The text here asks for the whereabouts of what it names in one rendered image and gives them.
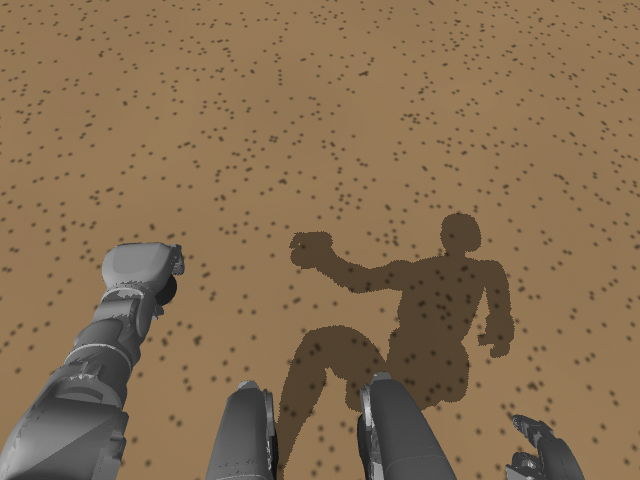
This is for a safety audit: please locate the left robot arm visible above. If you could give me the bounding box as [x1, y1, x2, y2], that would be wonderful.
[0, 283, 155, 480]

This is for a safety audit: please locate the left robot hand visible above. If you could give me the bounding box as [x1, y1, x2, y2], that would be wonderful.
[102, 242, 185, 320]

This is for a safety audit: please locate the right robot hand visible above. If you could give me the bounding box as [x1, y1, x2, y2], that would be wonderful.
[506, 415, 585, 480]

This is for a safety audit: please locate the tin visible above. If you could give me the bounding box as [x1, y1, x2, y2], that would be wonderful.
[155, 273, 177, 306]

